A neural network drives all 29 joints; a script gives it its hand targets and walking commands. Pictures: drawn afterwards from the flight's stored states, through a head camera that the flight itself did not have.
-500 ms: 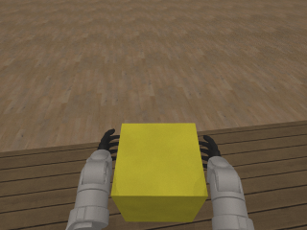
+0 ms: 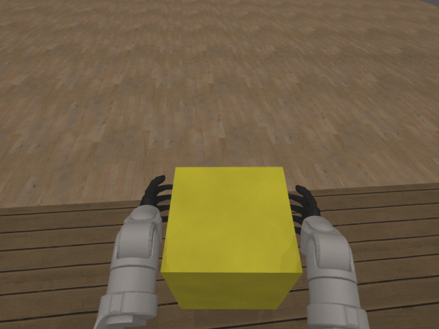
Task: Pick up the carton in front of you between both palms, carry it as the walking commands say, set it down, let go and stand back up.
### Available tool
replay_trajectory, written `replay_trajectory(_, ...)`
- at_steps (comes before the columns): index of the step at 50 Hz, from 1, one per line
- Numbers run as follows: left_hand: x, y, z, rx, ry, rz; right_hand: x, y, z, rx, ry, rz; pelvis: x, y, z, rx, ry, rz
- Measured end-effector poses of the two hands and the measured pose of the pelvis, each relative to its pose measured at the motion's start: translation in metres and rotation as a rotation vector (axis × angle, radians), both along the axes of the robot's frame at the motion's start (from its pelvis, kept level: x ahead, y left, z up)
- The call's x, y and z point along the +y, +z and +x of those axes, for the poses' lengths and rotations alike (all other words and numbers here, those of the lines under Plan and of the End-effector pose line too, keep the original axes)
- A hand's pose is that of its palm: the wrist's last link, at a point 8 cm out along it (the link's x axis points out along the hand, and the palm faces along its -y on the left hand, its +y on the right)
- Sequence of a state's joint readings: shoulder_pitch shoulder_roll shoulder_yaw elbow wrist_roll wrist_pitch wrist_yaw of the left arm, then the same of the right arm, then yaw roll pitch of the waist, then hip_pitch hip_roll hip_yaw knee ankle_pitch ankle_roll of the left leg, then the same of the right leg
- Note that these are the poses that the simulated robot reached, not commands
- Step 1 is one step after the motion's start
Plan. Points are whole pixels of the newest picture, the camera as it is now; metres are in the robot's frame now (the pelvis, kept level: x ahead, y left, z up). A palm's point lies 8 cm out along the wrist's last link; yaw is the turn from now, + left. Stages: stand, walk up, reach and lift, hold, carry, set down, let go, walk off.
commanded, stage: carry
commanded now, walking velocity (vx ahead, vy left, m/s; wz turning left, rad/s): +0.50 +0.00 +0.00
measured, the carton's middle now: (228, 242) +0.30 -0.02 -0.01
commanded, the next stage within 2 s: none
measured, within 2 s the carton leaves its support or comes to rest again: neither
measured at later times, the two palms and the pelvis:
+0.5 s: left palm (164, 148) +0.47 +0.13 +0.09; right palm (294, 153) +0.47 -0.17 +0.09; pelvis +0.21 -0.02 +0.01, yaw +1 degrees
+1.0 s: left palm (169, 75) +0.83 +0.17 +0.10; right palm (261, 82) +0.81 -0.13 +0.10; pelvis +0.52 +0.04 +0.01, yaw -1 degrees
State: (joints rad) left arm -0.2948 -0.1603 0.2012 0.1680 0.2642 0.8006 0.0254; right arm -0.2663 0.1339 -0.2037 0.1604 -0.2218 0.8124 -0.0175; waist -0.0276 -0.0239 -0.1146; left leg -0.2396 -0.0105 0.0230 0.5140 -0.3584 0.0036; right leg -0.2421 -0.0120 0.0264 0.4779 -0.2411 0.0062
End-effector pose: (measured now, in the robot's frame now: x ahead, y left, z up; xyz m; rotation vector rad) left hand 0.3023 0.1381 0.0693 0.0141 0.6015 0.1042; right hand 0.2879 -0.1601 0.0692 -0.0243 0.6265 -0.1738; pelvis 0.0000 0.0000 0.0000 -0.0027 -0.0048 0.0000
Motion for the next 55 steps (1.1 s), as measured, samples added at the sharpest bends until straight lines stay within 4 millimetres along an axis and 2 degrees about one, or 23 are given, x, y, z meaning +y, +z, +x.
replay_trajectory(5,0.021,0.010,0.013,0.021,0.031,-0.017,0.020,0.011,0.020,0.020,0.007,0.021,0.009,0.004,0.024,0.045,-0.031,-0.012)
replay_trajectory(10,0.020,0.025,0.046,0.056,0.028,-0.037,0.020,0.025,0.049,0.055,0.000,0.018,0.006,0.012,0.058,0.081,-0.031,-0.031)
replay_trajectory(14,0.005,0.031,0.080,0.047,0.025,-0.052,0.004,0.029,0.078,0.043,-0.030,0.045,-0.003,0.008,0.095,0.095,-0.029,-0.027)
replay_trajectory(18,-0.013,0.023,0.114,0.039,0.025,-0.045,-0.013,0.017,0.111,0.035,-0.051,0.079,-0.014,-0.007,0.137,0.091,0.000,-0.033)
replay_trajectory(22,-0.012,0.016,0.140,0.114,0.048,-0.045,-0.013,0.013,0.145,0.111,-0.032,0.079,-0.019,-0.001,0.174,0.096,0.019,-0.017)
replay_trajectory(25,-0.004,0.020,0.167,0.128,0.079,-0.053,-0.005,0.019,0.181,0.126,-0.007,0.080,-0.019,0.005,0.205,0.098,0.017,-0.005)
replay_trajectory(31,0.017,0.025,0.246,0.095,0.109,-0.065,0.016,0.025,0.267,0.095,0.017,0.077,-0.004,0.003,0.283,0.093,0.015,0.003)
replay_trajectory(36,0.038,0.007,0.327,0.062,0.094,-0.084,0.038,0.010,0.343,0.060,0.007,0.059,0.021,-0.020,0.359,0.071,-0.006,0.017)
replay_trajectory(41,0.042,-0.004,0.391,0.152,0.059,-0.084,0.042,-0.002,0.393,0.147,-0.035,0.056,0.036,-0.008,0.413,0.083,-0.033,0.004)
replay_trajectory(44,0.039,0.004,0.432,0.146,0.035,-0.087,0.039,0.006,0.427,0.140,-0.062,0.059,0.039,0.002,0.445,0.088,-0.032,-0.009)
replay_trajectory(47,0.037,0.017,0.477,0.100,0.026,-0.089,0.037,0.019,0.470,0.092,-0.072,0.063,0.039,0.007,0.481,0.091,-0.025,-0.016)
replay_trajectory(52,0.032,0.037,0.560,0.026,0.019,-0.053,0.032,0.038,0.557,0.022,-0.039,0.045,0.032,0.004,0.548,0.088,-0.008,-0.010)
replay_trajectory(55,0.026,0.044,0.615,0.010,0.019,-0.021,0.025,0.041,0.617,0.009,-0.012,0.039,0.024,-0.005,0.594,0.082,0.002,0.001)
